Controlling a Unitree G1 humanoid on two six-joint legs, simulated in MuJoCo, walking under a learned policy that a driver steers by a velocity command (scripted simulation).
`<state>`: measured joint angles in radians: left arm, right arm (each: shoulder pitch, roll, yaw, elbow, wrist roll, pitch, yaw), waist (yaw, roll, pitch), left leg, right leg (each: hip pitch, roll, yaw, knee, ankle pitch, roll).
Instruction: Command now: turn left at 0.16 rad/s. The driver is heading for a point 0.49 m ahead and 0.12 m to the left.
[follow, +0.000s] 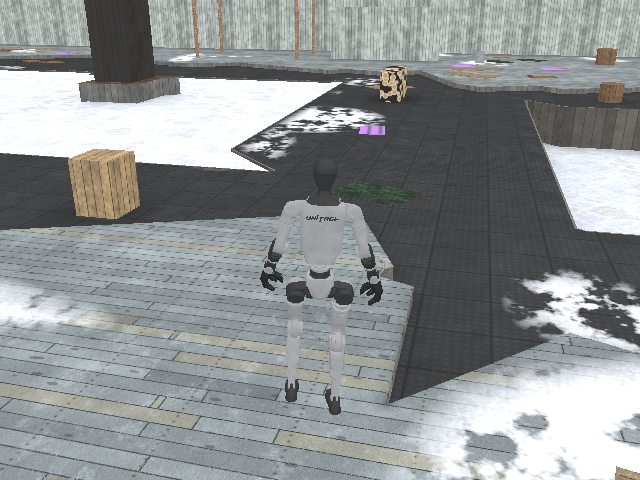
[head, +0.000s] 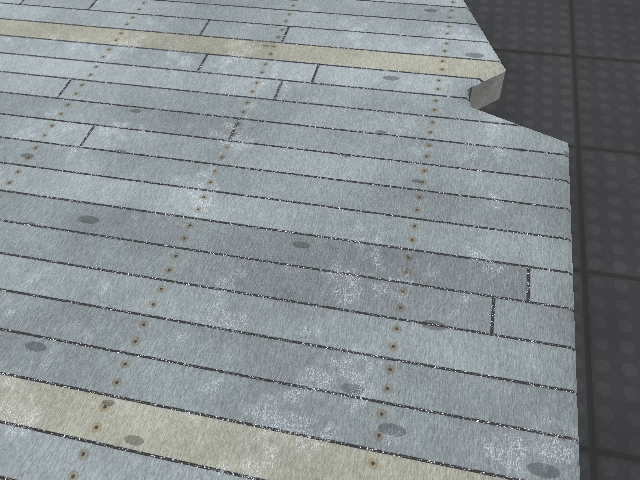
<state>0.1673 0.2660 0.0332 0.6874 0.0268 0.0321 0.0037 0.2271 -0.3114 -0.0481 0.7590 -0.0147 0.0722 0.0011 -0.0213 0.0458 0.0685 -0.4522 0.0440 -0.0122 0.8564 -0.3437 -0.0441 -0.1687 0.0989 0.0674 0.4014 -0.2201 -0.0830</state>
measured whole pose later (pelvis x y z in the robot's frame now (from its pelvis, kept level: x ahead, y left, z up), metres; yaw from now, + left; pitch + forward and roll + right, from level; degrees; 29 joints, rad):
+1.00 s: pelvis +0.26 +0.04 +0.00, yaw +11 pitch +4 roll +2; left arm 0.57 0.25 0.04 0.87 0.00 -0.06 -0.02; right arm 0.08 -0.29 0.00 0.65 -0.06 -0.04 0.05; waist 0.11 0.04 -0.02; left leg -0.66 0.04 -0.05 0.88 -0.16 -0.03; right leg -0.01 0.12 0.22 0.25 -0.28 -0.13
